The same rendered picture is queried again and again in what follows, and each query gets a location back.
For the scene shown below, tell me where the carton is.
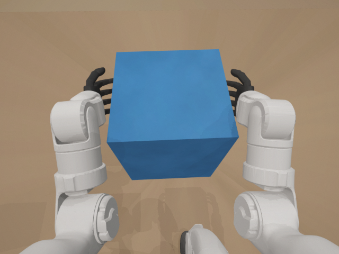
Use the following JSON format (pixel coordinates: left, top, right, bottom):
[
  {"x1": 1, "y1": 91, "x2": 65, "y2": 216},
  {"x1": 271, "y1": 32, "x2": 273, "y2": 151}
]
[{"x1": 107, "y1": 49, "x2": 239, "y2": 180}]

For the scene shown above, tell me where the robot right hand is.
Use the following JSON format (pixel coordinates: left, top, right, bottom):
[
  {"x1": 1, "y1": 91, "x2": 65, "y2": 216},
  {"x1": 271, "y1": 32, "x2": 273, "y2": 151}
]
[{"x1": 226, "y1": 69, "x2": 254, "y2": 116}]

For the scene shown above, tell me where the robot left upper arm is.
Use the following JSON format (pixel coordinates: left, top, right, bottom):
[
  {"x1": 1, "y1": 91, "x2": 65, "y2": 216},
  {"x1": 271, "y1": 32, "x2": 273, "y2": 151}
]
[{"x1": 19, "y1": 193, "x2": 120, "y2": 254}]

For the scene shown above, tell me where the robot left forearm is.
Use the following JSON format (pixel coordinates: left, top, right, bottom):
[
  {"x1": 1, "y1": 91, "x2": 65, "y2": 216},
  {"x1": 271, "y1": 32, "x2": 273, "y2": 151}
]
[{"x1": 50, "y1": 90, "x2": 107, "y2": 233}]

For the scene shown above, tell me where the right robot thigh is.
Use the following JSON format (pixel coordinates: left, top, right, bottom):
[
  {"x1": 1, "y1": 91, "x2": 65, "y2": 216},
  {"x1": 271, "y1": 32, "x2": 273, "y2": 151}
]
[{"x1": 185, "y1": 228, "x2": 229, "y2": 254}]

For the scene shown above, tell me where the robot left hand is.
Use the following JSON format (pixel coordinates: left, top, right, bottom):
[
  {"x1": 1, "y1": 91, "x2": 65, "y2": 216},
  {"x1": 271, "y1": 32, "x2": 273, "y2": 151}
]
[{"x1": 84, "y1": 67, "x2": 113, "y2": 115}]

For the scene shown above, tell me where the robot right forearm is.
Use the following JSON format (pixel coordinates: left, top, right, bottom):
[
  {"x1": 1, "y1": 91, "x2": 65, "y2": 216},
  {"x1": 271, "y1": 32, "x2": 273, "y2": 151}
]
[{"x1": 236, "y1": 90, "x2": 299, "y2": 228}]

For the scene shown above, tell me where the robot right upper arm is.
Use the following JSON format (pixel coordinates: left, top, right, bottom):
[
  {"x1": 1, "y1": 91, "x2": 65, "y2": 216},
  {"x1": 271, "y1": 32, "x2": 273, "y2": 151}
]
[{"x1": 234, "y1": 191, "x2": 339, "y2": 254}]

